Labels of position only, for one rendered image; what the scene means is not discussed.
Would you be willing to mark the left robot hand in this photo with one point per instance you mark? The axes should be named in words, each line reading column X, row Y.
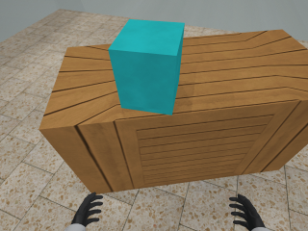
column 82, row 214

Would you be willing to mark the right robot hand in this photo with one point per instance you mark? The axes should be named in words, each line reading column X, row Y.
column 253, row 219

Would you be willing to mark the pedestal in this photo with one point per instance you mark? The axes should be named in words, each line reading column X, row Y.
column 241, row 107

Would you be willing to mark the carton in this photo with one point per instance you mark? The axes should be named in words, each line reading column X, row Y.
column 146, row 60

